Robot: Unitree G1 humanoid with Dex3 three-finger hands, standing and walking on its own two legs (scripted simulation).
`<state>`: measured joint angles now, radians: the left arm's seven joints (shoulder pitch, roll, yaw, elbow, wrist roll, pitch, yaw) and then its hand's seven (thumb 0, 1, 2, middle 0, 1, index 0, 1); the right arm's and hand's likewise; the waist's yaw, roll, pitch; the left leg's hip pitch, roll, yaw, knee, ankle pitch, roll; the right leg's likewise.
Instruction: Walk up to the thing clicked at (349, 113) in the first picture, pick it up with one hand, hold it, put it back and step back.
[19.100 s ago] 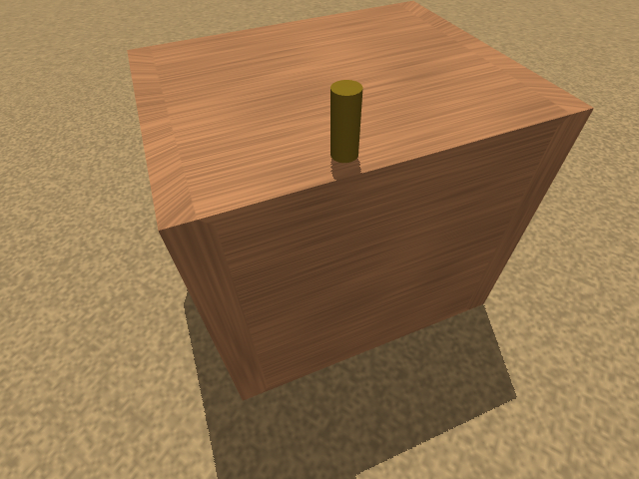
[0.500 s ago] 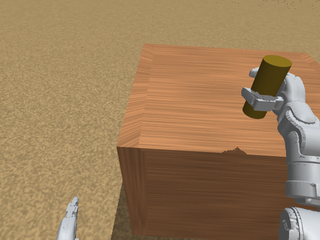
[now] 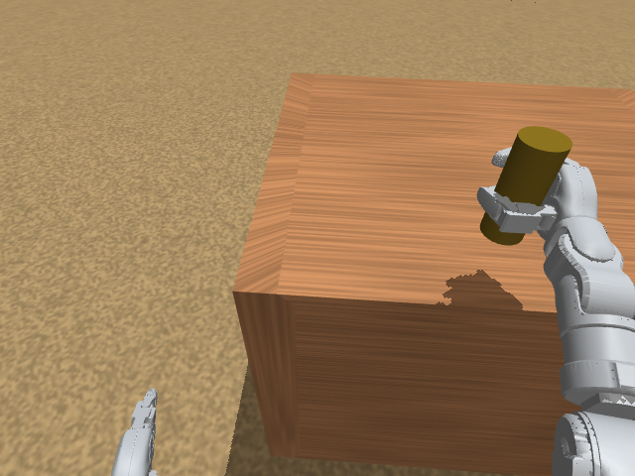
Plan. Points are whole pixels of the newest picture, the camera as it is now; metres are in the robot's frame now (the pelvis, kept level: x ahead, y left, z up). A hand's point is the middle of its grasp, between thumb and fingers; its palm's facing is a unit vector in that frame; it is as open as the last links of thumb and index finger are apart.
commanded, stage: lower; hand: right
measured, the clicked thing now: (520, 189) +0.41 -0.19 +0.19
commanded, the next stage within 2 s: loosen in 1.12 s
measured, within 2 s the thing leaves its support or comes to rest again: rests again in 0.98 s
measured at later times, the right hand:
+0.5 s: hand (491, 228) +0.41 -0.18 +0.13, palm faces +0.15 +0.99 -0.01, open 7.5 cm
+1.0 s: hand (484, 244) +0.41 -0.18 +0.10, palm faces +0.14 +0.99 +0.00, open 7.5 cm
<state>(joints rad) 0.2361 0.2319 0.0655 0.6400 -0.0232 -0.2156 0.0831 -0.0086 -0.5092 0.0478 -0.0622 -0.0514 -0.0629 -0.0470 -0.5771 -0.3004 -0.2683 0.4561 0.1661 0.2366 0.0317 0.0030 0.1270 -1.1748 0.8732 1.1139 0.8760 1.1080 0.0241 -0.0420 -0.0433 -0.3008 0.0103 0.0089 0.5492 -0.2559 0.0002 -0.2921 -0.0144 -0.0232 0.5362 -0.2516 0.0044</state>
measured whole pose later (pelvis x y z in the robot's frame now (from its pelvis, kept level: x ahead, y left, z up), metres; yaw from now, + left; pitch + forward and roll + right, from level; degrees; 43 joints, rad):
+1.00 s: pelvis +0.00 +0.00 -0.01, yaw +1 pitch +4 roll +0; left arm 0.21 0.22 0.07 0.58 -0.02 -0.11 0.08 -0.01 -0.52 0.05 -0.06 -0.04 -0.05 -0.04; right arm -0.50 -0.28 -0.26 0.70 0.16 -0.15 0.04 0.00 0.13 -1.18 0.87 1.11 0.88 1.11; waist 0.06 -0.01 -0.04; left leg -0.41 0.00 0.00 0.60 -0.26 0.00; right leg -0.41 -0.02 -0.03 0.61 -0.27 0.00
